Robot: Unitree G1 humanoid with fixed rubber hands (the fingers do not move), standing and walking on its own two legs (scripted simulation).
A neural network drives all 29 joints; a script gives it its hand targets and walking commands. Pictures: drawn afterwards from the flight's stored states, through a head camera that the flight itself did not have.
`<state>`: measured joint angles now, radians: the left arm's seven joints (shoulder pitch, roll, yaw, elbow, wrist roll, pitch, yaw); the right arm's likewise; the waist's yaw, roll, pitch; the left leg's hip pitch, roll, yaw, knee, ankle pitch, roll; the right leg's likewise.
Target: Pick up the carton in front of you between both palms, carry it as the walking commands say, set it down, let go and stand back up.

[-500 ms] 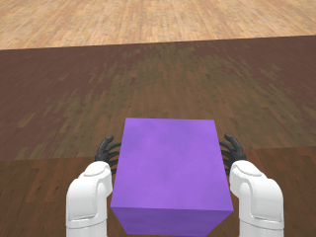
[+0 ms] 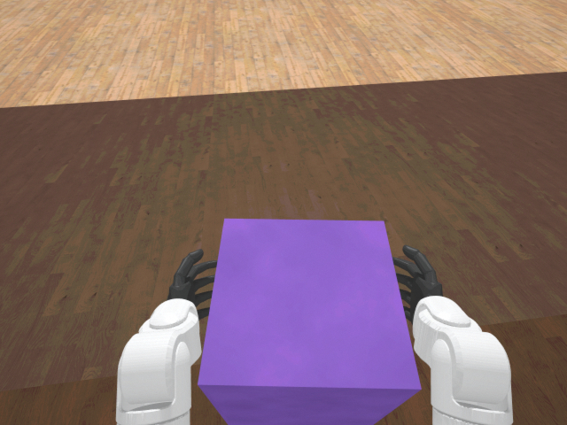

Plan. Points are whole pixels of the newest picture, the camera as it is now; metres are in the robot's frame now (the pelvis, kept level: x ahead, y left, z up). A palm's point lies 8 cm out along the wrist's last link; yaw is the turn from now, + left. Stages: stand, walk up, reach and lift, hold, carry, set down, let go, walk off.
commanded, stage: carry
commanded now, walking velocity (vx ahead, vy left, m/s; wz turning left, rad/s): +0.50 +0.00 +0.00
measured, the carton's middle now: (301, 330) +0.26 +0.00 +0.01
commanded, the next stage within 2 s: none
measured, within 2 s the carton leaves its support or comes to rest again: neither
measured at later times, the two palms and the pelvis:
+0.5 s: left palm (225, 119) +0.66 +0.15 +0.11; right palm (373, 115) +0.67 -0.15 +0.11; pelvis +0.32 -0.02 -0.01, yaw +1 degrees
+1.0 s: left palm (241, 55) +1.03 +0.15 +0.08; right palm (348, 54) +1.03 -0.15 +0.09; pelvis +0.66 +0.01 -0.03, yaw +1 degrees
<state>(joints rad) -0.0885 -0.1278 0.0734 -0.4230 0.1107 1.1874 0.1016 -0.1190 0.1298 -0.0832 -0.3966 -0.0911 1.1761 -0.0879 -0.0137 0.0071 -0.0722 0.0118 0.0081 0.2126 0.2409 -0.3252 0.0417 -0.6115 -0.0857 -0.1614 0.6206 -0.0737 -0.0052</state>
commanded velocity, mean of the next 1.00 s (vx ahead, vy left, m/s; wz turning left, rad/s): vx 0.50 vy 0.00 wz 0.00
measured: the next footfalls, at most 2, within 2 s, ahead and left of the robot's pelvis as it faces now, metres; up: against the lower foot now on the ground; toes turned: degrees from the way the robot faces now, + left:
right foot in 0.10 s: +0.26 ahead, -0.10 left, +0.00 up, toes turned -10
left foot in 0.58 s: +0.56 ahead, +0.08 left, -0.01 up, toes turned +6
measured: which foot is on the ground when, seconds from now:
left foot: down 0.00-0.12, up 0.14-0.56, down 0.58-1.00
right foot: up 0.00-0.08, down 0.10-0.60, up 0.62-1.00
